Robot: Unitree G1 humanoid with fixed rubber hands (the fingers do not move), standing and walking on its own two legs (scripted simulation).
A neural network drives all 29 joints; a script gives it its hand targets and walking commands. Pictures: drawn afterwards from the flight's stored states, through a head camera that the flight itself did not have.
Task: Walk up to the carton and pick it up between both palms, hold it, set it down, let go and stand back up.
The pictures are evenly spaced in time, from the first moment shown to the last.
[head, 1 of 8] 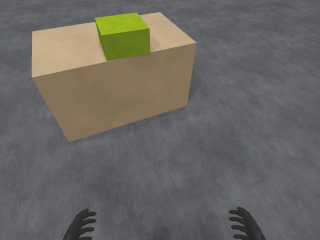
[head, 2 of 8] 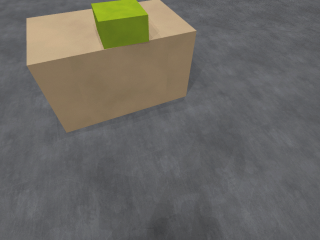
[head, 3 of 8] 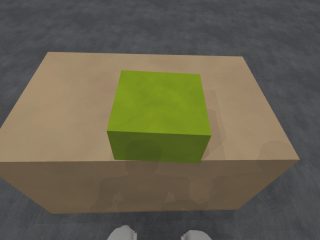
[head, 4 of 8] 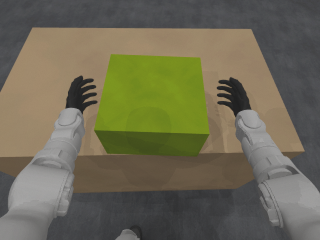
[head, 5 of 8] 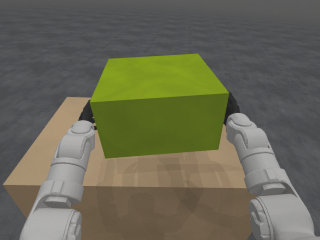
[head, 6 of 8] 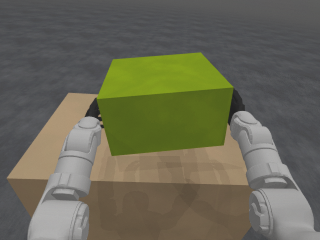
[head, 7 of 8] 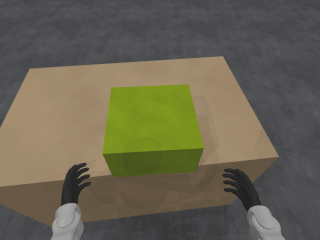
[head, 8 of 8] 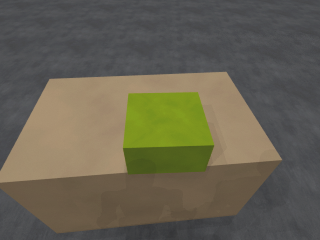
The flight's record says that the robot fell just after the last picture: no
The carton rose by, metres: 0.29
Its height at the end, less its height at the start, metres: +0.00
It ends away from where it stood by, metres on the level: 0.04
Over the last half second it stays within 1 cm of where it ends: yes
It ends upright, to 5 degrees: yes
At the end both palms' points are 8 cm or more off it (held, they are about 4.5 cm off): yes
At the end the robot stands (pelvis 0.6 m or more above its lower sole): yes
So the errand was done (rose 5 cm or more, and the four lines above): yes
